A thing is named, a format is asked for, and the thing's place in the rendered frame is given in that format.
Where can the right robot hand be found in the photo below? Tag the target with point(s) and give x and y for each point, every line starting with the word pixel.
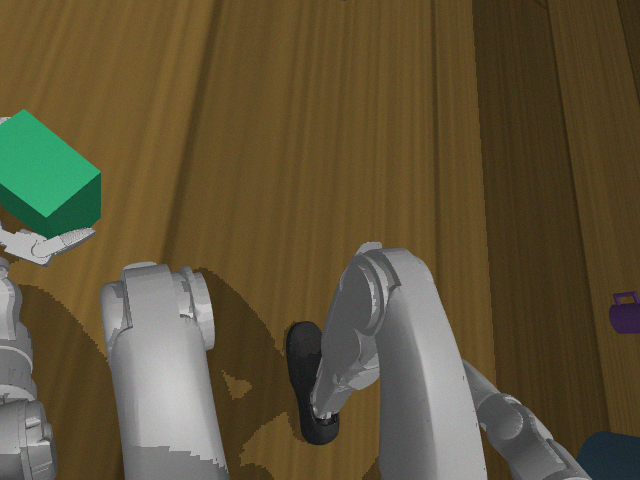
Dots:
pixel 481 388

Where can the right robot arm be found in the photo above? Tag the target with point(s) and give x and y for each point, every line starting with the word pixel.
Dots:
pixel 526 444

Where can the right robot foot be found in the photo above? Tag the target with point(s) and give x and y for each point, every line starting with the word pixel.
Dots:
pixel 303 351

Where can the left robot hand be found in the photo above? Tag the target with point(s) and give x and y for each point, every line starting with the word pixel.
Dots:
pixel 36 248

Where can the left robot arm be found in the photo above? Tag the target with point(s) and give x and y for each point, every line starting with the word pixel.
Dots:
pixel 27 444

